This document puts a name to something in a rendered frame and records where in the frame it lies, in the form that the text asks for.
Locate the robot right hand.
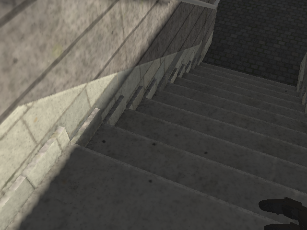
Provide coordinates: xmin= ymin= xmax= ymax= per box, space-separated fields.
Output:
xmin=258 ymin=197 xmax=307 ymax=230

